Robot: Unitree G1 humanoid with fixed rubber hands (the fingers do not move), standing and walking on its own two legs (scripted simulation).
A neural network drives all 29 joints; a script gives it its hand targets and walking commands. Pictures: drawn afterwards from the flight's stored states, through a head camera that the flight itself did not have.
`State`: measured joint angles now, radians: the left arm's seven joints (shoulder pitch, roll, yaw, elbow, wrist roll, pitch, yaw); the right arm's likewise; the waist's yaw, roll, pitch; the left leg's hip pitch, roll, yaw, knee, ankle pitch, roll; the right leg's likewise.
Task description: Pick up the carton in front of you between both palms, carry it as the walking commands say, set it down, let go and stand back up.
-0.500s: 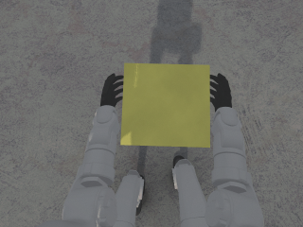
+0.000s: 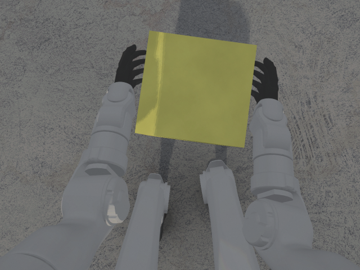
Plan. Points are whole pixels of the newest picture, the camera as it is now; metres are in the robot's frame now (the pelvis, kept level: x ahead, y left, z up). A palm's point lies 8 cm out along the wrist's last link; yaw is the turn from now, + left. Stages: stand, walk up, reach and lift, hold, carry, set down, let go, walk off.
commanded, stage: set down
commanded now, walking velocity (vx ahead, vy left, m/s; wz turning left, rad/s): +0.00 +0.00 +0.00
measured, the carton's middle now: (192, 100) +0.45 -0.06 -0.17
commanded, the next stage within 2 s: none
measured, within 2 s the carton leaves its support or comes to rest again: rests again in 1.48 s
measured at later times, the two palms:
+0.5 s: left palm (148, 91) +0.52 +0.06 -0.25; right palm (252, 109) +0.43 -0.23 -0.25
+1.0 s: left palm (150, 94) +0.52 +0.06 -0.30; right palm (247, 111) +0.43 -0.23 -0.29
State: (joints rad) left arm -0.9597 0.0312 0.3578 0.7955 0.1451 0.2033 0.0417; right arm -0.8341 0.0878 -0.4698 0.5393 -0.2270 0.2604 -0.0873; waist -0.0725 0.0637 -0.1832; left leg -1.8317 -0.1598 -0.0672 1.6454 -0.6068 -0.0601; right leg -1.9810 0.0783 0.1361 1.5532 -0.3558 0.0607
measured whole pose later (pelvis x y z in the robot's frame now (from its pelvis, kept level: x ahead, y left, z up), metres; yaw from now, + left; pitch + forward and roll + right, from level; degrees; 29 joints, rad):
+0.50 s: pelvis -0.02 +0.02 -0.10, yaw +1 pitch +47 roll +1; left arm -1.30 0.14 0.19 1.00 0.09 0.18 0.12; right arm -1.07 -0.01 -0.59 0.66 -0.17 0.21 -0.07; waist -0.14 0.06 0.02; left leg -2.19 -0.23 -0.06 1.99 -0.63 -0.07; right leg -2.30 0.08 0.13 1.85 -0.37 0.12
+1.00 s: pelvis -0.02 +0.02 -0.13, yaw +1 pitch +46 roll -2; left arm -1.43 0.19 0.09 1.16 0.09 0.17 0.14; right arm -1.16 -0.07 -0.62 0.83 -0.16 0.17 -0.04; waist -0.18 0.05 0.11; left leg -2.27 -0.22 -0.05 2.11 -0.63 -0.04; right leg -2.35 0.03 0.10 1.96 -0.40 0.12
